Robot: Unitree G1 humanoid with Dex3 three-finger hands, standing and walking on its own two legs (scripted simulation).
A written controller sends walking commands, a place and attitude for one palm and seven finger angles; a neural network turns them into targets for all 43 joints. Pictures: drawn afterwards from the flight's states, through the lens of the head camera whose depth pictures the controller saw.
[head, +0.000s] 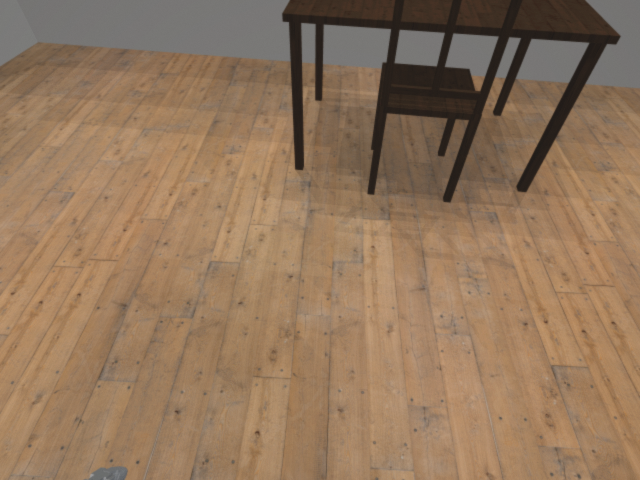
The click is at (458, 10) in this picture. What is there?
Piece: chair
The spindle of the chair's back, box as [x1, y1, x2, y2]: [432, 0, 461, 89]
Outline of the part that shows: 461,0 452,1 432,89 438,89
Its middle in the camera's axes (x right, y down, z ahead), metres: +0.43 -0.68 +1.33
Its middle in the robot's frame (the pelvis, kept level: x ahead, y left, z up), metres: +1.47 -0.36 -0.06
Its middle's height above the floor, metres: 0.71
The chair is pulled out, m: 0.00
